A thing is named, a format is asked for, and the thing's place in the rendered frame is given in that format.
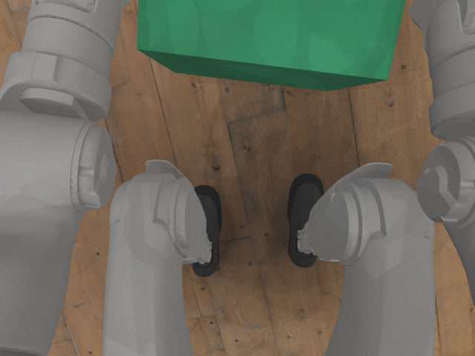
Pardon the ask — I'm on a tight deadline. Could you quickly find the left robot thigh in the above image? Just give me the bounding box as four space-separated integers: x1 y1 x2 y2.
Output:
103 173 200 356

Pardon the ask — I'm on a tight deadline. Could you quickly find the left robot forearm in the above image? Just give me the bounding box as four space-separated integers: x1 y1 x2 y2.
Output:
0 0 131 122

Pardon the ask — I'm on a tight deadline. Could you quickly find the right robot foot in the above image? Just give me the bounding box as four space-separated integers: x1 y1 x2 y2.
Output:
287 174 324 268

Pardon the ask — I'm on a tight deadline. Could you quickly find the carton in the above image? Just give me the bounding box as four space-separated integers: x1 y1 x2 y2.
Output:
137 0 406 91

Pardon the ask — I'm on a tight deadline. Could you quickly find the left robot upper arm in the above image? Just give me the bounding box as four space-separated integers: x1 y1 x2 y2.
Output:
0 109 117 356

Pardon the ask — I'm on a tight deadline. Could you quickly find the right robot upper arm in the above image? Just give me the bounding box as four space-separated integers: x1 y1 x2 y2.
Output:
416 136 475 308

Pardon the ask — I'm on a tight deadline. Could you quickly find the right robot forearm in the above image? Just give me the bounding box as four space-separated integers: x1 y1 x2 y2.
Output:
409 0 475 141

